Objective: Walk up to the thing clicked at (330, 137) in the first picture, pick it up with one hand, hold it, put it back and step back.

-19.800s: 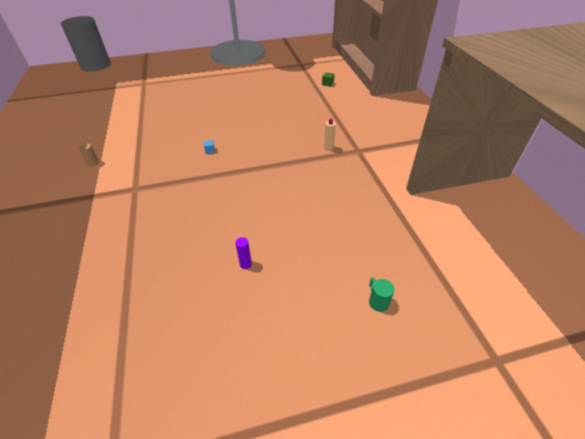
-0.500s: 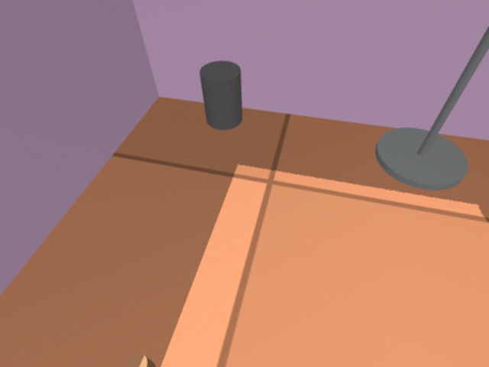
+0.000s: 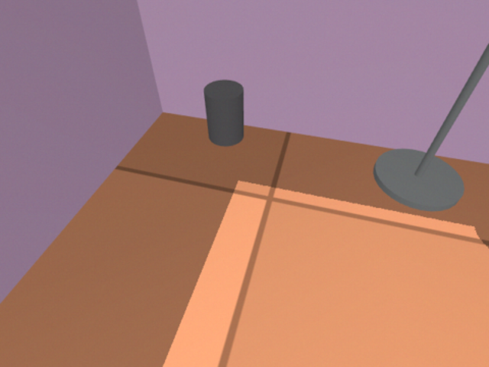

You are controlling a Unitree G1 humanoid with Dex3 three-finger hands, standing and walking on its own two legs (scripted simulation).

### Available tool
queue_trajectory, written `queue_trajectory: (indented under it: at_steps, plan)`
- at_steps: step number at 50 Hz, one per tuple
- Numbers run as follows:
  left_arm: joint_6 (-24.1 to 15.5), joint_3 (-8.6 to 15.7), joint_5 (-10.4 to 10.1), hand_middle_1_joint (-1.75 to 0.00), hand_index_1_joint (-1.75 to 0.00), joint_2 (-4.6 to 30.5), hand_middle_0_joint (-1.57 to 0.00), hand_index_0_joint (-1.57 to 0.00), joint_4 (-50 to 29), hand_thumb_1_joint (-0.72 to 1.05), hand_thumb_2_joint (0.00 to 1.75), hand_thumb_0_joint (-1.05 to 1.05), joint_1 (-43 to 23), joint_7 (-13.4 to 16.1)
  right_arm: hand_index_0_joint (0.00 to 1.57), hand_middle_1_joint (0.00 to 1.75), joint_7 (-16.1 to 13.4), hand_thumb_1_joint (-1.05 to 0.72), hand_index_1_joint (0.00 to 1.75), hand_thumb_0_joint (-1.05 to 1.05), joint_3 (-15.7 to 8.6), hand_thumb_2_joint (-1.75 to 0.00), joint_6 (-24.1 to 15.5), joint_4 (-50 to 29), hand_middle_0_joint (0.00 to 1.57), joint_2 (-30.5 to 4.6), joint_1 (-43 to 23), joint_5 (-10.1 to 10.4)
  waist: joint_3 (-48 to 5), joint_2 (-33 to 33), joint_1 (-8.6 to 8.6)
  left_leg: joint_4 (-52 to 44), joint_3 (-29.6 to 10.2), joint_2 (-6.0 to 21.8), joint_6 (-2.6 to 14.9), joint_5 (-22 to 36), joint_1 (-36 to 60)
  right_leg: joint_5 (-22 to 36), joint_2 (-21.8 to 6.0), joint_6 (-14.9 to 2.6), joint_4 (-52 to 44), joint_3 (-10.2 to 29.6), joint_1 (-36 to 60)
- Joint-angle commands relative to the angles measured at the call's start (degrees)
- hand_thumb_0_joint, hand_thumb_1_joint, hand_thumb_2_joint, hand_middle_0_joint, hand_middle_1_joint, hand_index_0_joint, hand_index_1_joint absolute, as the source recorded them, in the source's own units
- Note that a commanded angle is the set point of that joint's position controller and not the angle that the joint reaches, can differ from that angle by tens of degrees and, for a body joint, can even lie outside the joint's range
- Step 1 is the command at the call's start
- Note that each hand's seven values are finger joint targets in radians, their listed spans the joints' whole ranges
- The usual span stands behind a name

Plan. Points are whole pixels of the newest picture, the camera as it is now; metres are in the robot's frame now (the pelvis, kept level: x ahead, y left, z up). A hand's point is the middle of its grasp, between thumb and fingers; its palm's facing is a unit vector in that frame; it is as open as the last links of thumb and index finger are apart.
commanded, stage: stand
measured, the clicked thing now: out of the picture -0.32 -0.88 -0.68
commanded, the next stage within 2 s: none
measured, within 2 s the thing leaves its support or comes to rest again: neither
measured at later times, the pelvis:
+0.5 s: pelvis +0.00 -0.02 +0.00, yaw +0 degrees
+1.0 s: pelvis +0.01 -0.03 +0.00, yaw +0 degrees
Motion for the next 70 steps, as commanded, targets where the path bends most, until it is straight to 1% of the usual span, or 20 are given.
queue_trajectory:
  at_steps: [1,4,6,9,11,12,15,17,22,25,28,33,39,43,46,49,53,61,66,70]
  plan:
    - [-1.09,1.94,0.07,-0.3,-0.3,11.41,-0.2,-0.2,-3.05,0.9,0.9,0.0,-2.86,0.63,0.2,0.3,-0.73,-0.9,0.3,0.0,-2.52,-0.9,-0.89,-3.06,0.2,-12.3,-4.5,0.23,-5.53,1.64,-0.1,-5.59,-6.77,8.87,0.13,10.66,-0.89,4.46,-4.96,-2.41,-2.97,5.47,4.86]
    - [-1.11,2.02,-0.03,-0.3,-0.3,11.61,-0.2,-0.2,-2.92,0.9,0.9,0.0,-2.9,0.64,0.2,0.3,-0.82,-0.9,0.3,0.0,-2.46,-0.9,-1.0,-2.67,0.2,-12.14,-3.94,0.22,-6.27,1.86,-0.44,-5.57,-6.04,8.72,-0.18,12.62,0.07,6.45,-5.01,-2.48,-3.22,5.69,5.21]
    - [-1.02,2.01,0.0,-0.3,-0.3,11.55,-0.2,-0.2,-2.7,0.9,0.9,0.0,-2.88,0.58,0.2,0.3,-0.8,-0.9,0.3,0.0,-2.43,-0.9,-0.87,-2.36,0.2,-12.01,-4.05,0.18,-4.82,1.66,-0.41,-6.16,-5.91,8.5,-0.19,8.62,-1.02,3.93,-4.98,-2.35,-4.0,5.86,4.83]
    - [-0.92,1.97,0.11,-0.3,-0.3,11.44,-0.2,-0.2,-2.7,0.9,0.9,0.0,-2.4,0.57,0.2,0.3,-0.62,-0.9,0.3,0.0,-2.39,-0.9,-0.75,-2.15,0.2,-11.82,-4.0,0.14,-3.73,0.83,-0.31,-6.98,-6.08,8.36,-0.47,6.63,-1.61,1.88,-4.7,-2.33,-4.72,6.04,3.74]
    - [-0.69,2.0,0.14,-0.3,-0.3,11.69,-0.2,-0.2,-2.89,0.9,0.9,0.0,-2.64,0.54,0.2,0.3,-0.55,-0.9,0.3,0.0,-2.35,-0.9,-0.57,-1.86,0.2,-11.81,-3.21,0.06,-2.43,0.84,-0.64,-7.43,-5.87,7.79,-0.67,1.59,-3.07,-2.51,-4.59,-2.36,-5.61,6.55,2.63]
    - [-0.65,2.03,0.21,-0.3,-0.3,11.53,-0.2,-0.2,-2.98,0.9,0.9,0.0,-2.31,0.51,0.2,0.3,-0.54,-0.9,0.3,0.0,-2.5,-0.9,-0.56,-1.97,0.2,-12.22,-3.54,0.05,-3.23,1.27,-0.46,-7.16,-5.82,8.02,-0.43,1.17,-2.3,-2.63,-4.75,-2.56,-5.39,6.68,2.69]
    - [-0.82,2.01,0.31,-0.3,-0.3,11.61,-0.2,-0.2,-3.18,0.9,0.9,0.0,-1.87,0.6,0.2,0.3,-0.38,-0.9,0.3,0.0,-2.5,-0.9,-0.47,-1.86,0.2,-11.83,-3.2,-0.01,-3.59,0.06,-0.39,-6.53,-5.92,8.05,-0.23,1.97,-2.0,-4.02,-4.84,-2.56,-6.15,7.13,2.1]
    - [-0.85,2.08,0.26,-0.3,-0.3,11.66,-0.2,-0.2,-3.41,0.9,0.9,0.0,-1.76,0.64,0.2,0.3,-0.42,-0.9,0.3,0.0,-2.5,-0.9,-0.56,-1.91,0.2,-11.83,-3.03,-0.08,-4.63,0.93,-0.4,-6.26,-5.89,8.3,-0.24,4.12,-1.29,-1.47,-4.93,-2.77,-5.53,7.0,2.65]
    - [-0.84,2.23,0.12,-0.3,-0.3,11.62,-0.2,-0.2,-3.77,0.9,0.9,0.0,-2.13,0.67,0.2,0.3,-0.45,-0.9,0.3,0.0,-2.34,-0.9,-0.51,-1.9,0.2,-11.6,-2.42,-0.1,-4.54,0.39,-0.48,-5.95,-5.75,8.34,-0.3,5.2,-1.67,-0.64,-4.93,-2.71,-5.5,7.02,3.05]
    - [-0.91,2.25,0.07,-0.3,-0.3,11.56,-0.2,-0.2,-3.95,0.9,0.9,0.0,-1.93,0.62,0.2,0.3,-0.57,-0.9,0.3,0.0,-2.25,-0.9,-0.62,-1.82,0.2,-11.58,-1.65,-0.21,-5.52,0.47,-0.73,-5.31,-5.34,8.42,-0.35,6.72,-0.88,2.74,-4.89,-2.79,-5.06,6.9,3.66]
    - [-0.75,2.31,0.03,-0.3,-0.3,11.55,-0.2,-0.2,-3.69,0.9,0.9,0.0,-1.71,0.6,0.2,0.3,-0.63,-0.9,0.3,0.0,-2.1,-0.9,-0.45,-1.67,0.2,-11.54,-1.53,-0.02,-4.53,0.51,-0.63,-5.45,-5.33,8.37,-0.4,5.63,-1.0,0.95,-4.79,-2.73,-5.42,7.13,3.18]
    - [-0.8,2.38,0.01,-0.3,-0.3,11.3,-0.2,-0.2,-4.0,0.9,0.9,0.0,-1.6,0.58,0.2,0.3,-0.81,-0.9,0.3,0.0,-2.03,-0.9,-0.65,-1.85,0.2,-11.89,-1.07,-0.14,-5.98,0.86,-0.59,-5.02,-5.0,8.8,-0.47,8.99,-0.15,6.65,-4.99,-3.02,-4.52,6.93,4.63]
    - [-0.55,2.43,-0.01,-0.3,-0.3,11.3,-0.2,-0.2,-3.91,0.9,0.9,0.0,-2.1,0.6,0.2,0.3,-0.77,-0.9,0.3,0.0,-1.68,-0.9,-0.5,-1.98,0.2,-11.56,-0.93,-0.1,-4.12,0.3,-0.39,-5.79,-4.98,8.8,-0.65,7.04,-1.33,2.73,-4.55,-2.69,-5.47,6.67,4.23]
    - [-0.65,2.4,0.06,-0.3,-0.3,11.33,-0.2,-0.2,-4.02,0.9,0.9,0.0,-2.03,0.53,0.2,0.3,-0.79,-0.9,0.3,0.0,-1.63,-0.9,-0.55,-2.15,0.2,-11.76,-0.78,-0.13,-4.27,0.71,-0.5,-5.46,-4.87,8.71,-0.59,6.75,-0.86,3.37,-4.55,-2.69,-5.62,6.93,3.81]
    - [-0.53,2.56,0.06,-0.3,-0.3,11.9,-0.2,-0.2,-4.12,0.9,0.9,0.0,-2.32,0.56,0.2,0.3,-0.77,-0.9,0.3,0.0,-1.5,-0.9,-0.48,-2.27,0.2,-11.36,-0.09,-0.12,-3.11,-0.1,-0.59,-5.86,-4.82,8.51,-0.76,5.04,-1.52,-0.14,-4.37,-2.67,-6.21,7.07,2.94]
    - [-0.59,2.54,0.16,-0.3,-0.3,11.69,-0.2,-0.2,-4.32,0.9,0.9,0.0,-2.52,0.55,0.2,0.3,-0.8,-0.9,0.3,0.0,-1.6,-0.9,-0.46,-2.53,0.2,-11.44,-0.18,-0.22,-3.89,0.24,-0.65,-5.63,-4.76,8.58,-0.76,6.17,-1.49,1.55,-4.3,-2.72,-5.97,6.84,3.84]
    - [-0.6,2.57,0.09,-0.3,-0.3,11.5,-0.2,-0.2,-4.26,0.9,0.9,0.0,-1.88,0.52,0.2,0.3,-0.96,-0.9,0.3,0.0,-1.64,-0.9,-0.61,-2.82,0.2,-11.92,-0.46,-0.13,-5.01,1.2,-0.52,-5.27,-4.76,8.89,-0.74,9.0,-0.32,6.73,-4.35,-2.86,-4.84,6.46,4.7]
    - [-0.46,2.62,0.01,-0.3,-0.3,11.56,-0.2,-0.2,-4.15,0.9,0.9,0.0,-2.0,0.49,0.2,0.3,-1.19,-0.9,0.3,0.0,-1.4,-0.9,-0.64,-2.73,0.2,-12.19,0.24,-0.21,-5.35,1.01,-0.64,-5.27,-4.47,9.08,-0.79,9.9,0.15,8.34,-4.37,-2.99,-4.29,6.54,5.2]
    - [-0.41,2.49,0.1,-0.3,-0.3,11.36,-0.2,-0.2,-4.02,0.9,0.9,0.0,-1.74,0.48,0.2,0.3,-1.21,-0.9,0.3,0.0,-1.35,-0.9,-0.61,-2.7,0.2,-12.17,0.14,-0.14,-5.01,0.86,-0.5,-5.48,-4.62,9.26,-0.81,9.75,0.33,6.61,-4.17,-2.9,-4.65,6.57,5.03]
    - [-0.47,2.51,0.02,-0.3,-0.3,11.6,-0.2,-0.2,-4.13,0.9,0.9,0.0,-1.39,0.49,0.2,0.3,-1.21,-0.9,0.3,0.0,-1.22,-0.9,-0.7,-2.86,0.2,-12.13,0.01,-0.17,-5.63,1.37,-0.39,-5.72,-4.5,9.39,-0.87,11.34,1.22,9.21,-4.36,-3.01,-4.12,6.56,5.33]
